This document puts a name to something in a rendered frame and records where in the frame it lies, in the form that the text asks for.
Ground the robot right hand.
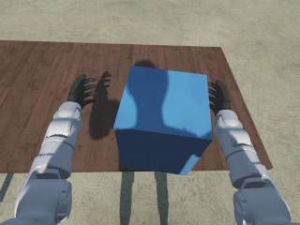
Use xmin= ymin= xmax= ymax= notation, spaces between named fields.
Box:
xmin=207 ymin=80 xmax=231 ymax=117

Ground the robot right upper arm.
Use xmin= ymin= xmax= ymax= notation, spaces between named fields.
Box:
xmin=232 ymin=187 xmax=300 ymax=225

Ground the right robot forearm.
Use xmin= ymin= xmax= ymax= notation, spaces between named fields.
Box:
xmin=213 ymin=110 xmax=293 ymax=222

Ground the table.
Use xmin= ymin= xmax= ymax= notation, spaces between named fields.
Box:
xmin=0 ymin=40 xmax=273 ymax=203

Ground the robot left upper arm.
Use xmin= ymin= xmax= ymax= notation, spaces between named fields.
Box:
xmin=0 ymin=179 xmax=72 ymax=225

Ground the robot left hand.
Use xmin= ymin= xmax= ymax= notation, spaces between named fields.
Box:
xmin=67 ymin=74 xmax=98 ymax=109

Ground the left robot forearm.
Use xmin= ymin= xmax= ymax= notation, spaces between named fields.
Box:
xmin=14 ymin=101 xmax=83 ymax=217

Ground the carton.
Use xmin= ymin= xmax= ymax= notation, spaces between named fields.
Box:
xmin=113 ymin=66 xmax=213 ymax=176

